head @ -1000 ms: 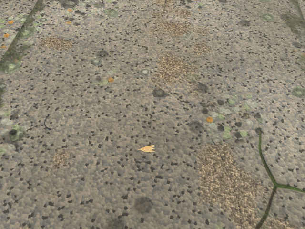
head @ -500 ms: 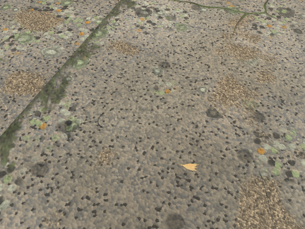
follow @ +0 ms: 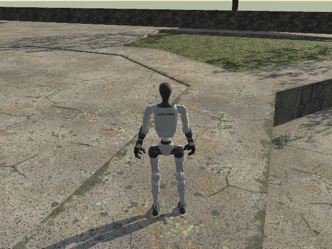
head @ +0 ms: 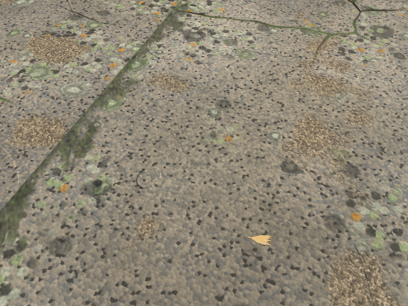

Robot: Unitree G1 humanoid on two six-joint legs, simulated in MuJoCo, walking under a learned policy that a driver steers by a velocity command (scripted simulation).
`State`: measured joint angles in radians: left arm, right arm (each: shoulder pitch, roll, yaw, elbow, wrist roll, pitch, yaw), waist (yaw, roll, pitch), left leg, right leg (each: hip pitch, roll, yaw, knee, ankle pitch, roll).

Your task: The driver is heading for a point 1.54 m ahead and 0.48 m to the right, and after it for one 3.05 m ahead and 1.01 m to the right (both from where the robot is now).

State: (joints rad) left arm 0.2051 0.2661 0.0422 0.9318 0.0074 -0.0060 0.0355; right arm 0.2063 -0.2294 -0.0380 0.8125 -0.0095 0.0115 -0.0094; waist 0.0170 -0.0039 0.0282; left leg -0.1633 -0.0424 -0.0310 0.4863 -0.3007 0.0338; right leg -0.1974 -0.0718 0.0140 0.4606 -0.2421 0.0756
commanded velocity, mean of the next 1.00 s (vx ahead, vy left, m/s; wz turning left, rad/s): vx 0.23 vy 0.00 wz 0.00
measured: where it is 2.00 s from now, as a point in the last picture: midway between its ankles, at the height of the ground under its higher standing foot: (248, 213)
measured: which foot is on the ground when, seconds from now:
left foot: down 0.00-0.60, up 0.62-1.00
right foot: down 0.00-1.00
